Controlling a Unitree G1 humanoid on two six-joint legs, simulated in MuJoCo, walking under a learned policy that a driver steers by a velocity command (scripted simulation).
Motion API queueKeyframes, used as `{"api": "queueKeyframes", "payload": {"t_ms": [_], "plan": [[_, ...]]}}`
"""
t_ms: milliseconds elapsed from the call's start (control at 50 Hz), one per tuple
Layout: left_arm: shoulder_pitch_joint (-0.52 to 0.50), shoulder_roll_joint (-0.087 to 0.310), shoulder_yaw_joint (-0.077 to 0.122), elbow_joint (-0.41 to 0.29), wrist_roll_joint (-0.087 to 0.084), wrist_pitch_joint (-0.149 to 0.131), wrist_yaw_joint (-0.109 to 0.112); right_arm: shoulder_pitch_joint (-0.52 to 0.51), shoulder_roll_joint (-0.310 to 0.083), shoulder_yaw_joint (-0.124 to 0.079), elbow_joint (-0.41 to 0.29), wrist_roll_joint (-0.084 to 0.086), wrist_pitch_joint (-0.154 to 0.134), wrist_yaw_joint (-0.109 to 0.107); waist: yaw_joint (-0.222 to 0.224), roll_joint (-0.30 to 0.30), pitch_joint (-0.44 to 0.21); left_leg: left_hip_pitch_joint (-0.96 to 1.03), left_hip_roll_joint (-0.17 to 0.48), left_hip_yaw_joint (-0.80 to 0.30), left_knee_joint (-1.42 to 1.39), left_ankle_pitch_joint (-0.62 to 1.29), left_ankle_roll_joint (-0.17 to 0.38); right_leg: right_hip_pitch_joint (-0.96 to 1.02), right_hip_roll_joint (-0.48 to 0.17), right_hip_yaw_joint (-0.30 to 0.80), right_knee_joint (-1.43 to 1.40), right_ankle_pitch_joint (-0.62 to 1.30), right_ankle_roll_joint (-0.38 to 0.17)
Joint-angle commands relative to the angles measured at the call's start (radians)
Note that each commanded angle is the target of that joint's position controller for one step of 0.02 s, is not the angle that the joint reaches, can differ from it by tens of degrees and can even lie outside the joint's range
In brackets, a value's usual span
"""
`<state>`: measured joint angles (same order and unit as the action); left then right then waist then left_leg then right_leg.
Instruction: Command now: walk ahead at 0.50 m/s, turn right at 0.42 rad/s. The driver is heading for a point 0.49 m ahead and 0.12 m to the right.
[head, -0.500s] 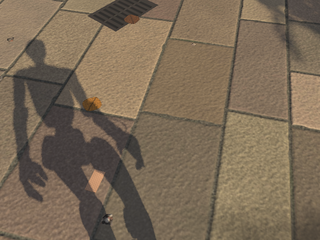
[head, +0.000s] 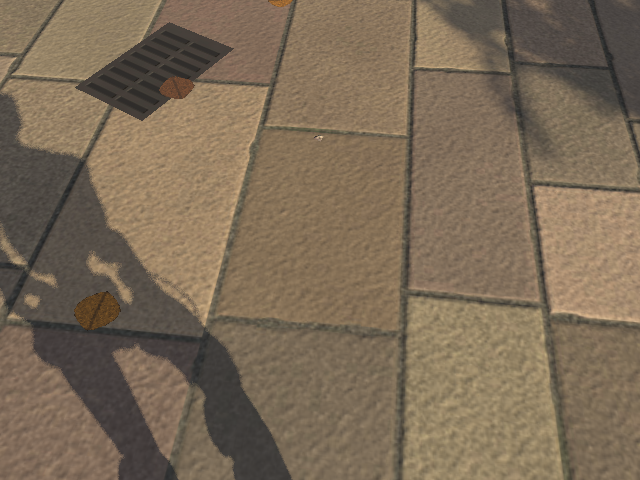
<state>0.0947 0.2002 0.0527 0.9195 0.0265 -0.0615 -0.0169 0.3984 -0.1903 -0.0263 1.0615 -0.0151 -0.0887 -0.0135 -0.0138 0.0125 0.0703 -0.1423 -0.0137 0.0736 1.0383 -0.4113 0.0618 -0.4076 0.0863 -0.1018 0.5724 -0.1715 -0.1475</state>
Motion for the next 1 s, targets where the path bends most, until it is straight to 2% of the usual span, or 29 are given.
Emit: {"api": "queueKeyframes", "payload": {"t_ms": [20,40,60,120,160,220,300,360,400,420,440,460,480,500,520,540,560,600,640,720,780,840,880,900,920,940,960,980,1000], "plan": [[0.186,0.159,0.050,0.024,-0.017,0.013,0.001,-0.090,-0.137,-0.029,-0.140,0.001,-0.042,0.012,0.057,0.006,-0.091,-0.546,0.067,-0.119,0.299,0.107,0.003,0.455,-0.366,0.579,-0.332,0.052,-0.213],[0.165,0.127,0.040,0.022,-0.017,0.008,0.006,-0.098,-0.125,-0.031,-0.145,-0.005,-0.034,0.011,0.022,0.028,-0.042,-0.495,0.090,-0.119,0.228,0.122,-0.009,0.350,-0.320,0.500,-0.346,0.152,-0.176],[0.158,0.103,0.031,0.028,-0.021,0.002,0.012,-0.087,-0.111,-0.029,-0.155,-0.020,-0.015,0.011,-0.011,0.015,-0.036,-0.435,0.106,-0.121,0.169,0.125,-0.027,0.276,-0.273,0.436,-0.355,0.213,-0.148],[0.213,0.141,0.037,0.035,-0.025,-0.019,0.017,-0.105,-0.085,-0.026,-0.181,-0.035,0.029,0.019,-0.025,-0.021,-0.049,-0.406,0.105,-0.092,0.065,0.139,-0.072,0.215,-0.221,0.368,-0.365,0.304,-0.141],[0.251,0.163,0.042,0.032,-0.026,-0.018,0.018,-0.195,-0.093,-0.027,-0.223,-0.034,0.039,0.022,-0.005,-0.041,-0.028,-0.452,0.110,-0.076,-0.025,0.210,-0.097,0.203,-0.202,0.364,-0.385,0.283,-0.129],[0.322,0.158,0.041,0.030,-0.026,-0.010,0.016,-0.338,-0.102,-0.026,-0.281,-0.027,0.043,0.025,0.048,-0.063,-0.013,-0.517,0.102,-0.069,-0.170,0.325,-0.114,0.257,-0.187,0.381,-0.383,0.293,-0.093],[0.395,0.168,0.044,0.022,-0.020,-0.002,0.022,-0.464,-0.106,-0.017,-0.339,-0.020,0.040,0.033,0.099,-0.079,-0.025,-0.550,0.069,-0.076,-0.302,0.388,-0.109,0.372,-0.189,0.410,-0.336,0.358,-0.076],[0.418,0.180,0.047,0.011,-0.009,0.002,0.030,-0.534,-0.114,-0.010,-0.382,-0.012,0.030,0.035,0.117,-0.089,-0.021,-0.536,0.041,-0.079,-0.391,0.365,-0.094,0.437,-0.207,0.445,-0.285,0.422,-0.076],[0.389,0.197,0.053,-0.006,-0.006,0.002,0.038,-0.505,-0.134,-0.012,-0.391,-0.008,0.019,0.033,0.087,-0.101,-0.025,-0.441,0.028,-0.095,-0.470,0.336,-0.074,0.433,-0.218,0.470,-0.245,0.456,-0.052],[0.351,0.210,0.056,-0.020,-0.005,0.000,0.039,-0.445,-0.149,-0.017,-0.380,-0.005,0.014,0.030,0.051,-0.107,-0.039,-0.329,0.011,-0.094,-0.514,0.302,-0.059,0.395,-0.212,0.467,-0.207,0.504,-0.029],[0.322,0.223,0.060,-0.032,-0.006,-0.004,0.035,-0.345,-0.174,-0.027,-0.351,-0.004,0.007,0.021,0.008,-0.102,-0.083,-0.178,-0.017,-0.083,-0.540,0.272,-0.042,0.360,-0.191,0.462,-0.122,0.594,-0.008],[0.301,0.224,0.060,-0.039,-0.013,-0.012,0.025,-0.205,-0.204,-0.041,-0.315,-0.008,-0.006,0.010,-0.062,-0.052,-0.160,0.019,0.002,-0.093,-0.601,0.305,-0.015,0.307,-0.134,0.421,0.054,0.592,0.016],[0.305,0.169,0.046,-0.073,-0.027,-0.022,0.015,-0.049,-0.274,-0.058,-0.307,-0.031,-0.014,-0.009,-0.114,0.041,-0.307,0.257,0.206,-0.288,-0.618,0.131,0.030,0.179,-0.073,0.362,0.310,0.343,0.035],[0.424,0.075,0.029,-0.099,-0.060,-0.016,0.018,-0.044,-0.356,-0.074,-0.318,-0.052,-0.001,-0.012,-0.041,0.269,-0.402,0.467,0.469,-0.723,-0.706,0.099,0.133,-0.124,0.078,0.240,0.574,-0.382,0.063],[0.440,0.163,0.038,-0.080,-0.025,0.000,0.027,-0.091,-0.296,-0.073,-0.321,-0.034,0.015,-0.006,-0.009,0.195,-0.351,0.378,0.467,-0.841,-0.739,-0.027,0.165,-0.218,-0.009,0.225,0.691,-0.359,0.053],[0.371,0.171,0.041,-0.072,-0.008,0.008,0.023,-0.165,-0.194,-0.049,-0.338,-0.022,0.016,-0.003,0.001,0.066,-0.189,0.221,0.417,-0.673,-0.753,0.084,0.151,-0.218,-0.047,0.215,0.698,-0.259,0.063],[0.317,0.148,0.037,-0.077,-0.004,0.010,0.018,-0.197,-0.144,-0.034,-0.333,-0.020,0.010,0.002,0.007,0.002,-0.104,0.108,0.360,-0.500,-0.754,0.339,0.138,-0.191,-0.069,0.205,0.659,-0.210,0.078],[0.304,0.128,0.038,-0.083,0.011,0.030,0.008,-0.170,-0.125,-0.023,-0.304,-0.014,-0.005,0.002,0.031,0.069,-0.087,0.027,0.286,-0.295,-0.743,0.763,0.115,-0.126,-0.084,0.192,0.607,-0.213,0.104],[0.306,0.109,0.035,-0.089,0.009,0.046,0.002,-0.128,-0.135,-0.023,-0.276,-0.004,-0.025,0.011,0.043,0.098,-0.121,0.030,0.268,-0.212,-0.726,1.017,0.121,-0.105,-0.056,0.187,0.575,-0.199,0.118],[0.222,0.089,0.019,-0.117,0.007,0.057,-0.007,-0.138,-0.155,-0.024,-0.259,-0.003,-0.018,0.012,0.054,0.113,-0.126,0.011,0.244,-0.104,-0.747,1.042,0.127,-0.110,-0.052,0.162,0.397,-0.102,0.137],[0.135,0.068,-0.006,-0.136,0.003,0.057,-0.013,-0.129,-0.164,-0.023,-0.242,0.000,-0.004,0.014,0.031,0.132,-0.130,-0.040,0.207,-0.035,-0.747,0.996,0.107,0.017,-0.063,0.101,0.183,0.011,0.138],[0.094,0.086,-0.014,-0.139,0.003,0.052,-0.004,-0.080,-0.183,-0.030,-0.212,0.004,0.011,0.015,0.007,0.126,-0.129,-0.006,0.227,-0.065,-0.704,0.921,0.103,0.079,-0.065,0.083,0.067,0.023,0.125],[0.108,0.088,-0.016,-0.129,0.006,0.040,0.004,-0.081,-0.183,-0.031,-0.201,0.012,0.024,0.010,0.023,0.101,-0.115,-0.006,0.228,-0.087,-0.644,0.803,0.083,0.148,-0.068,0.081,-0.065,0.061,0.102],[0.131,0.097,-0.017,-0.116,0.013,0.029,0.010,-0.066,-0.176,-0.030,-0.194,0.012,0.029,0.008,0.034,0.059,-0.117,-0.026,0.203,-0.088,-0.591,0.693,0.051,0.228,-0.078,0.103,-0.177,0.153,0.090],[0.165,0.147,-0.008,-0.107,0.023,0.016,0.018,-0.022,-0.151,-0.022,-0.196,0.003,0.030,0.006,0.028,-0.031,-0.160,-0.078,0.163,-0.067,-0.517,0.490,0.011,0.350,-0.196,0.214,-0.192,0.405,0.075],[0.177,0.201,-0.002,-0.113,0.021,0.015,0.025,0.077,-0.081,-0.004,-0.201,0.001,0.036,0.004,-0.023,-0.198,-0.222,-0.175,0.084,-0.009,-0.409,-0.003,-0.023,0.474,-0.412,0.401,-0.140,0.786,-0.009],[0.191,0.146,-0.012,-0.100,-0.016,0.027,0.034,0.077,-0.084,-0.002,-0.167,0.021,0.067,-0.006,0.028,-0.214,-0.270,-0.158,0.033,-0.042,-0.344,-0.189,-0.028,0.416,-0.447,0.462,-0.182,0.668,-0.128],[0.165,0.126,-0.020,-0.100,-0.017,0.032,0.037,0.019,-0.123,-0.011,-0.177,0.017,0.085,-0.011,0.029,-0.169,-0.186,-0.197,0.026,-0.065,-0.308,-0.216,-0.035,0.354,-0.415,0.464,-0.239,0.506,-0.134],[0.124,0.112,-0.028,-0.098,-0.011,0.037,0.042,-0.036,-0.121,-0.014,-0.186,0.010,0.096,-0.011,0.021,-0.153,-0.140,-0.208,0.027,-0.079,-0.307,-0.187,-0.040,0.307,-0.377,0.435,-0.276,0.384,-0.109]]}}
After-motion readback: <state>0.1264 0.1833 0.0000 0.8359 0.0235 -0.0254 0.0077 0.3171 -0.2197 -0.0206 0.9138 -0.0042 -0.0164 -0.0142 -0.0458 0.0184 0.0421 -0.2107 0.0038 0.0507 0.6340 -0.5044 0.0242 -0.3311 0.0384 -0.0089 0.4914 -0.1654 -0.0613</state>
